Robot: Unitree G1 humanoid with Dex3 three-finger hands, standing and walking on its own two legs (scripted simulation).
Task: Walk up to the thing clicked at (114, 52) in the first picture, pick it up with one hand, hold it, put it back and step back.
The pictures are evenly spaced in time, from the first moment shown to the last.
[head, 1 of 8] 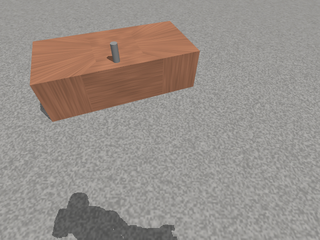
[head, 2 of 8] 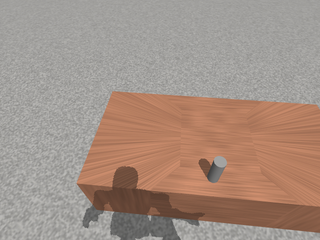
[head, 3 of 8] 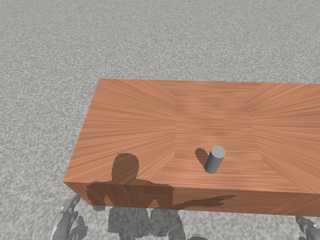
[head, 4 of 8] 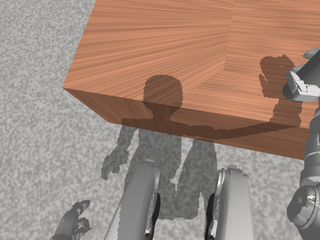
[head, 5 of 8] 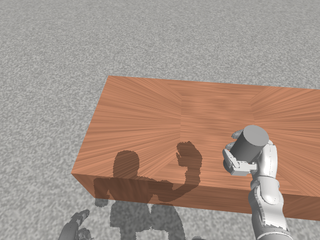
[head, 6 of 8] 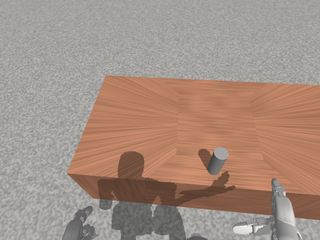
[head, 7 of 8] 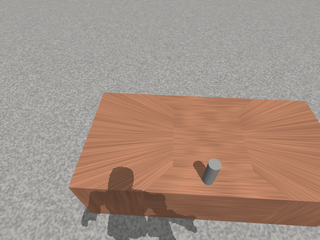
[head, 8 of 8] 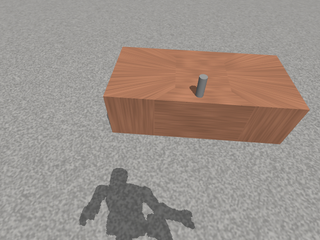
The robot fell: no
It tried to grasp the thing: yes
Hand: right
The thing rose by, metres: 0.33
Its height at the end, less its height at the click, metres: +0.00
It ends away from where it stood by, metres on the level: 0.02
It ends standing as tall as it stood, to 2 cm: yes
